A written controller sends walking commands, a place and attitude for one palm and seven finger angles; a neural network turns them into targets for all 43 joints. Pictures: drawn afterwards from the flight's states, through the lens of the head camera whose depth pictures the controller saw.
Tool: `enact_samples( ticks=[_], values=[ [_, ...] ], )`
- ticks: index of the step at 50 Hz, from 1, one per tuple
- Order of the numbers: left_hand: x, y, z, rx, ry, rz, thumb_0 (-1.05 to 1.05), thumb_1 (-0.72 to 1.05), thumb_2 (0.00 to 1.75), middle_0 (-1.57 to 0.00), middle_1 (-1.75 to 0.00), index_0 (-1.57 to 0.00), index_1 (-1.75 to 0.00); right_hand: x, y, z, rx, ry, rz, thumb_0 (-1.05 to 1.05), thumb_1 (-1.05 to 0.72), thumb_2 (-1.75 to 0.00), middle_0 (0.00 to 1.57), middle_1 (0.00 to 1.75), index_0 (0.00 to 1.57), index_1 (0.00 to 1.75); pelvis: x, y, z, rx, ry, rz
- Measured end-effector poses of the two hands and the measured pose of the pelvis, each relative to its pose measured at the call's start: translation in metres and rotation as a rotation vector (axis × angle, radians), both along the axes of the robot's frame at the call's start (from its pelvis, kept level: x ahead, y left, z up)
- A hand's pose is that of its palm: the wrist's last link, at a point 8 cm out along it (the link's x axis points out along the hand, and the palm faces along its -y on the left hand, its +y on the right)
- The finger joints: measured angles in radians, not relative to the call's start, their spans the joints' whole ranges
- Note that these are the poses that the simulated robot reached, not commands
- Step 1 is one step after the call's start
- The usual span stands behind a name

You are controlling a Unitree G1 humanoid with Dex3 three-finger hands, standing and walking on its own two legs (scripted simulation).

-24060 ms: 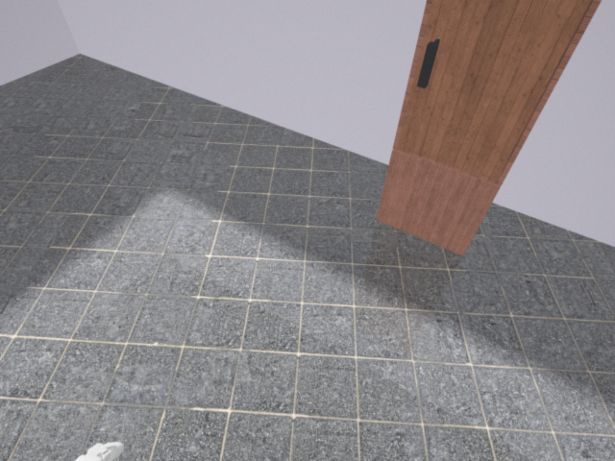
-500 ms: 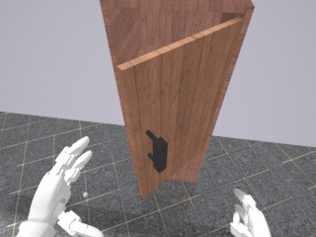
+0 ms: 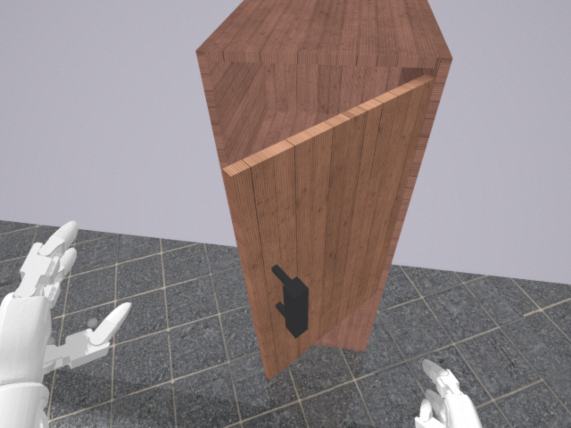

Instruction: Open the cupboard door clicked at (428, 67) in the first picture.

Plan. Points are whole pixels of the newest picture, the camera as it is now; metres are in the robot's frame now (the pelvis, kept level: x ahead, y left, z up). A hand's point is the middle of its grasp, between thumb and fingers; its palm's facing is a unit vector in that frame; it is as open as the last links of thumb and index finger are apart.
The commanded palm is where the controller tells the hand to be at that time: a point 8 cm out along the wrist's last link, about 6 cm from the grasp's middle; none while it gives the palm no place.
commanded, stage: draw the hand back to the body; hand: left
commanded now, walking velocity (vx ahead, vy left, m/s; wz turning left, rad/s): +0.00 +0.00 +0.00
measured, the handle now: (287, 299) +0.32 +0.04 -0.01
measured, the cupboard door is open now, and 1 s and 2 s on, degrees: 48 48 48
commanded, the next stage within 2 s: step back with the hand held close in 0.54 s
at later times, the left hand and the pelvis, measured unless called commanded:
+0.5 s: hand (76, 318) +0.18 +0.24 +0.15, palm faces +0.43 -0.79 -0.43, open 7.4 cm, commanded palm +0.13 +0.28 +0.18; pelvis +0.00 -0.02 +0.01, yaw -1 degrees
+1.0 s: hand (66, 333) +0.17 +0.25 +0.15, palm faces +0.34 -0.80 -0.50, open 7.4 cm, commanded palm +0.10 +0.30 +0.18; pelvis -0.04 +0.00 +0.00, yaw -1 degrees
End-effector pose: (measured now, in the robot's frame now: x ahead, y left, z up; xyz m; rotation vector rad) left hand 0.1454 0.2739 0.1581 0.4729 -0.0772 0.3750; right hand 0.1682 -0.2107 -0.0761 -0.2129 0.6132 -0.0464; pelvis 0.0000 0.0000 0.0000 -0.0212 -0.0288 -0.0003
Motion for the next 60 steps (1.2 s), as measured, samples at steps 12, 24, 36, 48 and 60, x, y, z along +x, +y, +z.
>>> enact_samples(
  ticks=[12, 24, 36, 48, 60],
  values=[
    [-0.004, 0.019, 0.03, 0.062, -0.09, 0.081, 0.01, 0.73, 0.83, -0.2, -0.3, -0.21, -0.3, 0.011, -0.014, 0.01, -0.014, -0.003, 0.003, 0.01, -0.9, -0.9, 0.2, 0.3, 0.2, 0.3, 0.001, -0.009, 0.007, 0.003, -0.031, -0.006],
    [-0.006, 0.006, 0.014, 0.011, -0.038, 0.057, 0.01, 0.88, 0.9, -0.21, -0.3, -0.21, -0.3, 0.0, -0.023, 0.009, -0.017, 0.025, -0.009, 0.01, -0.9, -0.9, 0.2, 0.3, 0.2, 0.3, -0.004, -0.016, 0.009, 0.005, -0.047, -0.011],
    [-0.009, 0.008, 0.026, 0.048, -0.086, 0.06, 0.02, 0.89, 0.9, -0.21, -0.3, -0.22, -0.3, -0.008, -0.025, 0.008, -0.011, 0.028, -0.017, 0.01, -0.9, -0.9, 0.2, 0.3, 0.2, 0.3, -0.013, -0.018, 0.01, 0.002, -0.048, -0.009],
    [-0.012, 0.009, 0.015, 0.097, -0.044, -0.046, 0.01, 0.89, 0.9, -0.21, -0.3, -0.22, -0.3, -0.05, -0.043, 0.012, -0.091, 0.086, -0.143, 0.01, -0.9, -0.9, 0.2, 0.3, 0.2, 0.3, -0.038, -0.004, 0.004, 0.007, 0.026, -0.019],
    [-0.07, 0.031, 0.03, 0.174, -0.193, -0.001, 0.01, 0.89, 0.9, -0.22, -0.3, -0.22, -0.3, -0.1, -0.026, 0.012, -0.127, 0.073, -0.119, 0.01, -0.9, -0.9, 0.2, 0.3, 0.2, 0.3, -0.078, 0.005, -0.006, 0.017, 0.008, 0.002]
  ],
)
